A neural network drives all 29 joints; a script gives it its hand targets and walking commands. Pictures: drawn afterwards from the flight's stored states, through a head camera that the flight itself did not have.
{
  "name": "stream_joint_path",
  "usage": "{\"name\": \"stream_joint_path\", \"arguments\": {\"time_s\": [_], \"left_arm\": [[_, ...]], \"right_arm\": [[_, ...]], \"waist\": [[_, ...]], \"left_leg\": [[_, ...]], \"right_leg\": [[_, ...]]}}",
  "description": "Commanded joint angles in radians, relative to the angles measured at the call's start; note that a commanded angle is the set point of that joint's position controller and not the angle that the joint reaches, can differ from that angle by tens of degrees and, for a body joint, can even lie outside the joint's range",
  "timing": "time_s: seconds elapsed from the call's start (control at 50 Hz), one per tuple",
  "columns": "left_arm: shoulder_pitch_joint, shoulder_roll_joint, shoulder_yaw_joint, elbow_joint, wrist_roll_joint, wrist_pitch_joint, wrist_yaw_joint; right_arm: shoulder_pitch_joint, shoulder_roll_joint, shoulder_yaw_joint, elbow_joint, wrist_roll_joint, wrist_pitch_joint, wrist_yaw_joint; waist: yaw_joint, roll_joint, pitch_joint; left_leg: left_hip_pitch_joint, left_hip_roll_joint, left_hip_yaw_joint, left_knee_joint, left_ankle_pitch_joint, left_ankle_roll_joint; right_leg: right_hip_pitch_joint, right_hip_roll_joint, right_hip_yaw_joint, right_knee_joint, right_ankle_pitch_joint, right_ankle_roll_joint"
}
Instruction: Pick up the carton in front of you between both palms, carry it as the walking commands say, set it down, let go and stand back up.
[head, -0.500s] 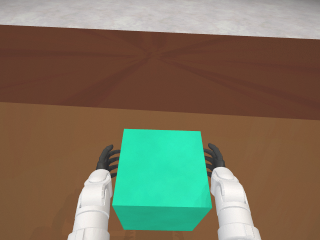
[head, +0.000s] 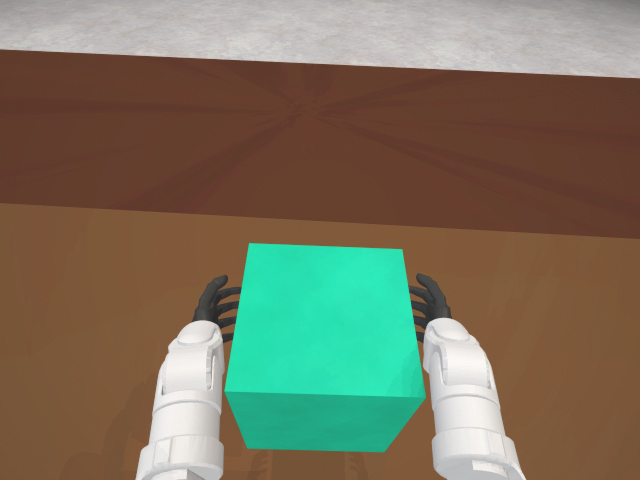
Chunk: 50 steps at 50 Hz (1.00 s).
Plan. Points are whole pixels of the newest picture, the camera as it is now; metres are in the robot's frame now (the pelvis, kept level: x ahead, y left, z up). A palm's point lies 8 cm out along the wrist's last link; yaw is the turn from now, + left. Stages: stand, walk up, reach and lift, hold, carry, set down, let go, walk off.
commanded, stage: reach and lift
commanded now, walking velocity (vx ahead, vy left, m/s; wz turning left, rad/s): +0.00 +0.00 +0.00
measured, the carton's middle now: (320, 354) +0.31 +0.00 -0.04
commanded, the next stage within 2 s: hold in 0.56 s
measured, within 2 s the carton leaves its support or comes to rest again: neither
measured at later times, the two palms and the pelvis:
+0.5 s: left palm (206, 325) +0.30 +0.15 +0.04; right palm (437, 323) +0.31 -0.15 +0.04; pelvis +0.02 +0.00 +0.01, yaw +0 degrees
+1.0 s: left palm (202, 328) +0.29 +0.15 +0.05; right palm (443, 325) +0.29 -0.15 +0.05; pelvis +0.00 +0.00 +0.00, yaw +0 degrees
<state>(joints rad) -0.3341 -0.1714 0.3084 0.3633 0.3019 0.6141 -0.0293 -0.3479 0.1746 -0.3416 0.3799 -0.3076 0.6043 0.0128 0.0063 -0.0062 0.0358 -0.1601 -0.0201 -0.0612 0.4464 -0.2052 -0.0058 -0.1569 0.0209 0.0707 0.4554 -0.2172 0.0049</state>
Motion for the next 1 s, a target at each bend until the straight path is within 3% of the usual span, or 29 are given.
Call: {"name": "stream_joint_path", "arguments": {"time_s": [0.0, 0.28, 0.54, 0.64, 0.76, 0.98], "left_arm": [[-0.495, -0.925, -0.542, -0.003, -0.208, -0.019, -0.218], [-0.372, -0.907, -0.592, -0.113, -0.247, 0.018, -0.206], [-0.372, -0.888, -0.615, -0.166, -0.262, 0.049, -0.202], [-0.353, -0.881, -0.675, -0.256, -0.301, 0.084, -0.194], [-0.356, -0.835, -0.607, -0.201, -0.258, 0.123, -0.192], [-0.470, -0.876, -0.610, -0.168, -0.264, 0.111, -0.203]], "right_arm": [[-0.487, 0.927, 0.564, 0.015, 0.217, -0.008, 0.242], [-0.356, 0.907, 0.612, -0.101, 0.251, 0.027, 0.228], [-0.353, 0.897, 0.635, -0.153, 0.268, 0.057, 0.220], [-0.331, 0.892, 0.688, -0.239, 0.302, 0.096, 0.210], [-0.340, 0.844, 0.626, -0.189, 0.266, 0.134, 0.212], [-0.453, 0.880, 0.628, -0.153, 0.270, 0.121, 0.225]], "waist": [[0.003, 0.006, -0.281], [-0.001, 0.005, -0.281], [0.000, 0.003, -0.256], [-0.007, 0.002, -0.295], [-0.001, 0.003, -0.152], [-0.003, 0.004, -0.199]], "left_leg": [[0.113, -0.066, -0.003, -0.077, 0.108, 0.011], [0.172, -0.070, -0.015, -0.101, 0.260, 0.002], [0.178, -0.071, -0.013, -0.111, 0.234, 0.003], [0.215, -0.071, -0.017, -0.121, 0.292, -0.001], [0.158, -0.066, -0.010, -0.146, 0.111, 0.008], [0.155, -0.061, -0.006, -0.129, 0.052, 0.007]], "right_leg": [[0.052, 0.063, -0.001, -0.093, 0.097, -0.008], [0.116, 0.071, 0.006, -0.114, 0.246, 0.000], [0.125, 0.069, 0.007, -0.125, 0.226, 0.003], [0.166, 0.069, 0.012, -0.138, 0.287, 0.006], [0.112, 0.062, 0.004, -0.159, 0.108, -0.002], [0.098, 0.058, 0.000, -0.141, 0.044, -0.008]]}}
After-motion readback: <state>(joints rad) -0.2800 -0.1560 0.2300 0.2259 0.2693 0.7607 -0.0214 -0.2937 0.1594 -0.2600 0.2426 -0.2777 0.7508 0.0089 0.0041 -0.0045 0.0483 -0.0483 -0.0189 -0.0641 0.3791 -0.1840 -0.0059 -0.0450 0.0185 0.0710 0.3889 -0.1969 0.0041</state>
